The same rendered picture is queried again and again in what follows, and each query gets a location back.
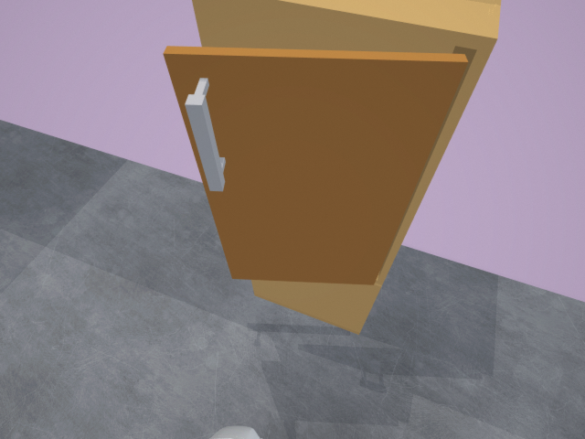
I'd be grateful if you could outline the cupboard door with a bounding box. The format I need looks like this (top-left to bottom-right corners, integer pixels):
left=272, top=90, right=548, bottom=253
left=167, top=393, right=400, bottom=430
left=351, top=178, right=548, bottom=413
left=163, top=46, right=468, bottom=285

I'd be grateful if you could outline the handle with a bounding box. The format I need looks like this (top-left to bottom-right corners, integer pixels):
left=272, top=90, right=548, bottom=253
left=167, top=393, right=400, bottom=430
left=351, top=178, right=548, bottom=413
left=185, top=78, right=226, bottom=191

